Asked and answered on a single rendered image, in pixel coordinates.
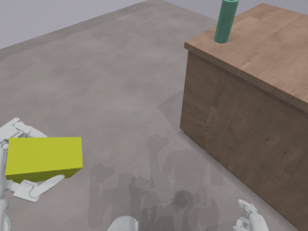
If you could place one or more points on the left robot forearm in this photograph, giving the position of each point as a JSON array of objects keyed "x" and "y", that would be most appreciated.
[{"x": 5, "y": 221}]

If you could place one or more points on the left robot thigh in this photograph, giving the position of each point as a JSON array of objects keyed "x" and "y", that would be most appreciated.
[{"x": 124, "y": 223}]

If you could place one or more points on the table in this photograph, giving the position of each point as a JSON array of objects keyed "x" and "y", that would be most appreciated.
[{"x": 245, "y": 102}]

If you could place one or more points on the sponge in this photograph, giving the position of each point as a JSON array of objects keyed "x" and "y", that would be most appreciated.
[{"x": 39, "y": 159}]

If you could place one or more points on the robot right hand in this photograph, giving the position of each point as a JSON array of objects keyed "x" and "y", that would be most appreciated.
[{"x": 255, "y": 223}]

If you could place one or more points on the robot left hand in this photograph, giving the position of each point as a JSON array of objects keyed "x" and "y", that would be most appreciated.
[{"x": 26, "y": 190}]

